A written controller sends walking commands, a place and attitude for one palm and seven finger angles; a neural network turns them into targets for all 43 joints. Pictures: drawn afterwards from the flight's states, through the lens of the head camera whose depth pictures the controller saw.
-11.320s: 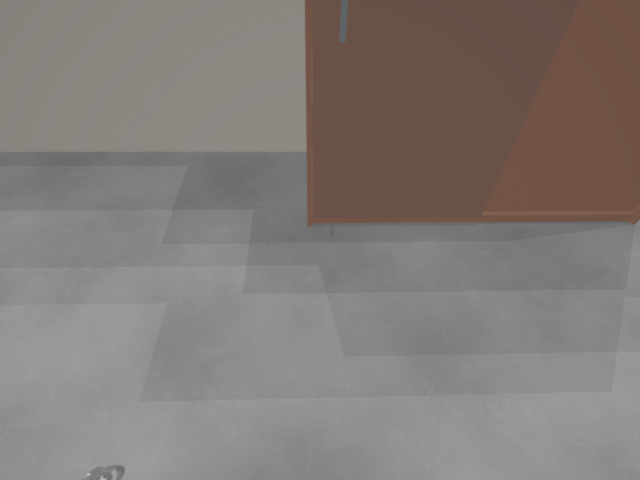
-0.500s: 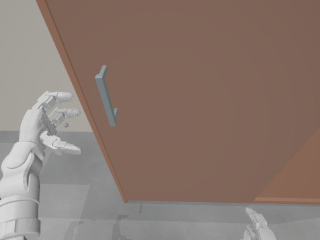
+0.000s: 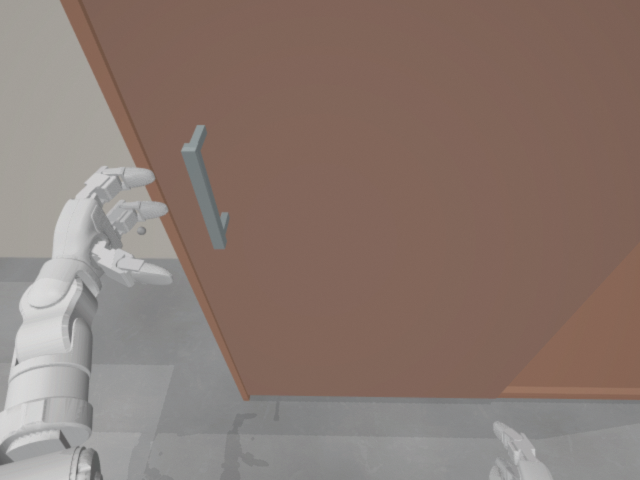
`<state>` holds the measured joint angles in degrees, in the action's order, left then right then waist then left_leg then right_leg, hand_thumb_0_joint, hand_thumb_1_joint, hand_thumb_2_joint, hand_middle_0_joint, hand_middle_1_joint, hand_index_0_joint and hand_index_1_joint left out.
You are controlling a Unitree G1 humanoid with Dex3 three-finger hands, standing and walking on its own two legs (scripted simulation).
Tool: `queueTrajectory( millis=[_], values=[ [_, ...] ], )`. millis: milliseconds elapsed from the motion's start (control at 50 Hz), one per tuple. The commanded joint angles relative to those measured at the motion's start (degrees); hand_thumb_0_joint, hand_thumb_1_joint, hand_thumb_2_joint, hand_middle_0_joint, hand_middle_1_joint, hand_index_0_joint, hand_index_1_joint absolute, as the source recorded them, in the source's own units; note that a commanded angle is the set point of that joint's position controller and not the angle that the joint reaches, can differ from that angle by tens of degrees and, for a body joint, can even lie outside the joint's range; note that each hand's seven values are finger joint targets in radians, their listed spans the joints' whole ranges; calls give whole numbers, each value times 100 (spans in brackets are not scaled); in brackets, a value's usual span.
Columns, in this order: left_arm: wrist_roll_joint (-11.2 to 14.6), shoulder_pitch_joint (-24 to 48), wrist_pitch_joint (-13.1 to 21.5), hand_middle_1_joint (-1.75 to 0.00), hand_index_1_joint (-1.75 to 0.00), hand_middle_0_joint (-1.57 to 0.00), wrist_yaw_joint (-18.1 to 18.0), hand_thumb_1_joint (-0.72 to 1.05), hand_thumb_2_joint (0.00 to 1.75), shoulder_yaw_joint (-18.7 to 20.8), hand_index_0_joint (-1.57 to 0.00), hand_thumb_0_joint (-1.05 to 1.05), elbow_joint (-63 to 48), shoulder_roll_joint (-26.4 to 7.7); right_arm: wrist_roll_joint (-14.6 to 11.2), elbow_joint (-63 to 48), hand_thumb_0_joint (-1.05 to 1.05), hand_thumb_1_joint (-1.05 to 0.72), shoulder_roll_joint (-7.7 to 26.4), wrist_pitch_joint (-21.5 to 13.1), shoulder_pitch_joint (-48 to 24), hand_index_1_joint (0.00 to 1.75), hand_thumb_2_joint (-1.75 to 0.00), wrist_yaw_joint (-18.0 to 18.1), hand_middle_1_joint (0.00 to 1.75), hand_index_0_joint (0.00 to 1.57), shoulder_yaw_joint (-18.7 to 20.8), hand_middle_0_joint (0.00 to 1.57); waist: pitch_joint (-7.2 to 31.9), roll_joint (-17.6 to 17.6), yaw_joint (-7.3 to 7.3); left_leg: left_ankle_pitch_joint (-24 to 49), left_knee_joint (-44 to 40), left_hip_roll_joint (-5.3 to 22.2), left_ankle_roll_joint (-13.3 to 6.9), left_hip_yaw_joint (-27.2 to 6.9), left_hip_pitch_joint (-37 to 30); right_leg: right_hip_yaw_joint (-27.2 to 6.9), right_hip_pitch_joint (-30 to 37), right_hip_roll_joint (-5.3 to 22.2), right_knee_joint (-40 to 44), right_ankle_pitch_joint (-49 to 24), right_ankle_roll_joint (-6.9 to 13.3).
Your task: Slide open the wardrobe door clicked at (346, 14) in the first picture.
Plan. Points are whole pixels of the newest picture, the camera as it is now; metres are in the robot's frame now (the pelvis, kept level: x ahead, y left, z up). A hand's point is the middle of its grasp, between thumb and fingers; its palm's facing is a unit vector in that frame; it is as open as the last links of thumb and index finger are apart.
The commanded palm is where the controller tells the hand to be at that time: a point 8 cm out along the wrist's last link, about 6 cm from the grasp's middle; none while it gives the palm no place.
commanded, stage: move the hooked fingers beside the handle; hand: left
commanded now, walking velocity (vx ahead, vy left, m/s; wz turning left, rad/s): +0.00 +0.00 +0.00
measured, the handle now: (210, 192) +0.44 +0.18 +0.13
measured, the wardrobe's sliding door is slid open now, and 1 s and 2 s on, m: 0.00 0.00 0.00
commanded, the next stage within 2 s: feel for the door with the fingertips in 1.14 s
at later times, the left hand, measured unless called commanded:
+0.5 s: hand (159, 216) +0.38 +0.23 +0.14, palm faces +0.07 -1.00 -0.01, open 14.0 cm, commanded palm +0.35 +0.28 +0.14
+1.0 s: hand (162, 218) +0.38 +0.22 +0.14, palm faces +0.07 -1.00 -0.01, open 14.0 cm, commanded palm +0.35 +0.27 +0.14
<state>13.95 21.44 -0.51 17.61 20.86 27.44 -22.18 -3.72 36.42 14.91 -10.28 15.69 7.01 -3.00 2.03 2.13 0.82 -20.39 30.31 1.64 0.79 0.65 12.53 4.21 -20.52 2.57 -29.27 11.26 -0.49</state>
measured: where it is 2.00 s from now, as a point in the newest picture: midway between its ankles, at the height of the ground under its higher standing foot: outside the picture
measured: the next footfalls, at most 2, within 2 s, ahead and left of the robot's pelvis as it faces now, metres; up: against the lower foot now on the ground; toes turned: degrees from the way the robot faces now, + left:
none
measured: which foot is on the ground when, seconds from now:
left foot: down 0.00-1.00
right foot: down 0.00-1.00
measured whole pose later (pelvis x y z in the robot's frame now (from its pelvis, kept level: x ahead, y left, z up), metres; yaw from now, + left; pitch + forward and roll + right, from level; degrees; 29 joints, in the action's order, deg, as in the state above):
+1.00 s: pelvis +0.00 +0.00 +0.00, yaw -1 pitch +4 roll +0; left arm 12.8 26.3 3.5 15.6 19.5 33.7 -21.2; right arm -3.5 36.4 14.9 -7.9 16.8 5.8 -2.6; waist 2.7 2.0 0.1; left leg -20.3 30.9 1.8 0.8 1.2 14.3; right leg 3.6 -22.5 2.3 -29.6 10.7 -0.4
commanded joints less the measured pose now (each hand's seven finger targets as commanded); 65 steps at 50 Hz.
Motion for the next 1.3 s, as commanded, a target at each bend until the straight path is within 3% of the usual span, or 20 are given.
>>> queueTrajectory(
  millis=[0, 80, 160, 200, 260, 340, 380, 420, 480, 520, 660, 740, 800, 860, 900, 940, 1020, 1100, 1200, 1280],
  values=[
    [118, 2329, 550, -120, -120, -30, 3, -50, 30, 400, -30, 0, -1206, -1527, 11, -725, 0, -90, 726, -285, -155, 30, -90, 52, 30, 20, 304, 20, 1602, 84, -74, 1871, -432, -139, -123, 47, 273, -127, 1460, -129, 69, -1471, 147],
    [85, 2311, 559, -120, -120, -30, -23, -50, 30, 211, -30, 0, -918, -1304, 3, -713, 0, -90, 730, -242, -105, 30, -90, 17, 30, 20, 306, 20, 1437, 11, -92, 1854, -461, -119, -111, 43, 356, -101, 1332, -138, 62, -1424, 156],
    [40, 2281, 606, -120, -120, -30, -115, -50, 30, 387, -30, 0, -936, -1499, 28, -715, 0, -90, 770, -189, -30, 30, -90, -22, 30, 20, 340, 20, 1597, -84, -13, 1997, -441, -112, -108, 35, 392, -99, 1450, -148, 14, -1529, 167],
    [18, 2401, 639, -120, -120, -30, -143, -50, 30, 319, -30, 0, -1025, -1408, 20, -712, 0, -90, 727, -171, -43, 30, -90, -31, 30, 20, 337, 20, 1600, 183, -49, 1988, -437, -123, -98, 75, 356, -135, 1417, -137, 23, -1576, 168],
    [13, 2492, 690, -120, -120, -30, -198, -50, 30, 459, -30, 0, -741, -1568, 35, -660, 0, -90, 779, -141, 27, 30, -90, -22, 30, 20, 356, 20, 1501, -206, -67, 1764, -443, -105, -139, 66, 496, -143, 1401, -163, 59, -1379, 148],
    [-80, 2811, 785, -120, -120, -30, -179, -50, 30, 299, -30, 0, -732, -1472, 32, -648, 0, -90, 732, -121, 48, 30, -90, -26, 30, 20, 335, 20, 1520, 320, -123, 1733, -442, -142, -113, 83, 432, -164, 1287, -152, 49, -1339, 184],
    [-41, 2615, 828, -120, -120, -30, -160, -50, 30, 316, -30, 0, -672, -1460, 27, -658, 0, -90, 753, -110, 75, 30, -90, -30, 30, 20, 358, 20, 1617, 62, -102, 1789, -431, -118, -137, 80, 424, -158, 1372, -171, 34, -1388, 172],
    [0, 2759, 830, -120, -120, -30, -118, -50, 30, 121, -30, 0, -692, -1244, 19, -672, 0, -90, 740, -119, 54, 30, -90, -38, 30, 20, 343, 20, 1566, 162, -148, 1670, -447, -129, -119, 72, 421, -153, 1276, -168, 58, -1307, 174],
    [28, 2507, 779, -120, -120, -30, -116, -50, 30, 301, -30, 0, -485, -1401, 14, -665, 0, -90, 787, -95, 61, 30, -90, -42, 30, 20, 355, 20, 1505, -136, -96, 1573, -468, -121, -140, 70, 570, -154, 1346, -168, 66, -1254, 157],
    [-24, 2664, 753, -120, -120, -30, -128, -50, 30, 197, -30, 0, -523, -1339, 4, -675, 0, -90, 762, -76, 35, 30, -90, -44, 30, 20, 340, 20, 1405, 210, -116, 1513, -464, -137, -119, 85, 566, -161, 1206, -159, 68, -1168, 175],
    [-20, 2593, 857, -120, -120, -30, -275, -50, 30, 302, -30, 0, -845, -1408, 39, -693, 0, -90, 761, -85, 30, 30, -90, -57, 30, 20, 362, 20, 1623, -161, -76, 1746, -446, -111, -135, 49, 452, -145, 1417, -188, 36, -1377, 168],
    [-64, 2731, 788, -120, -120, -30, -255, -50, 30, 159, -30, 0, -791, -1270, 22, -704, 0, -90, 721, -75, -24, 30, -90, -52, 30, 20, 339, 20, 1519, 213, -99, 1616, -456, -138, -126, 86, 442, -175, 1276, -163, 60, -1286, 177],
    [-58, 2843, 769, -120, -120, -30, -246, -50, 30, 70, -30, 0, -725, -1214, 18, -698, 0, -90, 733, -48, -26, 30, -90, -41, 30, 20, 323, 20, 1474, 12, -176, 1573, -459, -125, -139, 77, 483, -159, 1266, -170, 71, -1283, 158],
    [-57, 2804, 811, -120, -120, -30, -241, -50, 30, 277, -30, 0, -708, -1467, 33, -718, 0, -90, 760, -35, -30, 30, -90, -36, 30, 20, 331, 20, 1609, -37, -104, 1581, -436, -132, -153, 75, 520, -180, 1426, -167, 44, -1292, 164],
    [-53, 2808, 826, -120, -120, -30, -206, -50, 30, 163, -30, 0, -791, -1314, 30, -725, 0, -90, 717, -51, -33, 30, -90, -47, 30, 20, 322, 20, 1660, 211, -106, 1775, -423, -141, -126, 78, 418, -181, 1406, -161, 25, -1486, 183],
    [-13, 2728, 788, -120, -120, -30, -179, -50, 30, 54, -30, 0, -649, -1161, 11, -715, 0, -90, 721, -55, -39, 30, -90, -54, 30, 20, 314, 20, 1505, 71, -135, 1671, -423, -134, -126, 79, 477, -162, 1296, -171, 44, -1418, 173],
    [0, 2619, 721, -120, -120, -30, -165, -50, 30, 328, -30, 0, -519, -1449, 14, -734, 0, -90, 753, -14, -46, 30, -90, -53, 30, 20, 320, 20, 1507, -126, -83, 1503, -440, -147, -148, 95, 642, -186, 1406, -158, 55, -1326, 149],
    [-9, 2656, 789, -120, -120, -30, -152, -50, 30, 196, -30, 0, -870, -1323, 23, -783, 0, -90, 723, -23, -67, 30, -90, -67, 30, 20, 323, 20, 1632, 113, -89, 1764, -414, -147, -143, 97, 482, -186, 1451, -164, 18, -1550, 170],
    [28, 2569, 755, -120, -120, -30, -120, -50, 30, 348, -30, 0, -726, -1476, 14, -748, 0, -90, 749, -24, -48, 30, -90, -47, 30, 20, 330, 20, 1518, 2, -90, 1608, -437, -144, -150, 93, 558, -190, 1428, -174, 57, -1407, 163],
    [45, 2677, 733, -120, -120, -30, -106, -50, 30, -139, -30, 0, -985, -954, 0, -771, 0, -90, 713, -74, -85, 30, -90, -57, 30, 20, 329, 20, 1550, 196, -149, 1689, -428, -128, -123, 61, 374, -146, 1261, -185, 59, -1373, 182]
  ],
)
